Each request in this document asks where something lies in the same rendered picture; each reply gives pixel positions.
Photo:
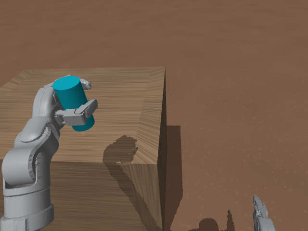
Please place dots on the left robot arm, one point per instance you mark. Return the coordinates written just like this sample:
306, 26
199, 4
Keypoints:
26, 177

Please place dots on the right robot hand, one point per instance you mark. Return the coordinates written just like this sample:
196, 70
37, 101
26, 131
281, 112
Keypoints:
260, 216

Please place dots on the left robot hand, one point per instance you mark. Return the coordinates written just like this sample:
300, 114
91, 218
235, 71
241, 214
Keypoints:
47, 104

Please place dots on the can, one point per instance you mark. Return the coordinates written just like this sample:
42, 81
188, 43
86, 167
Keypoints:
71, 95

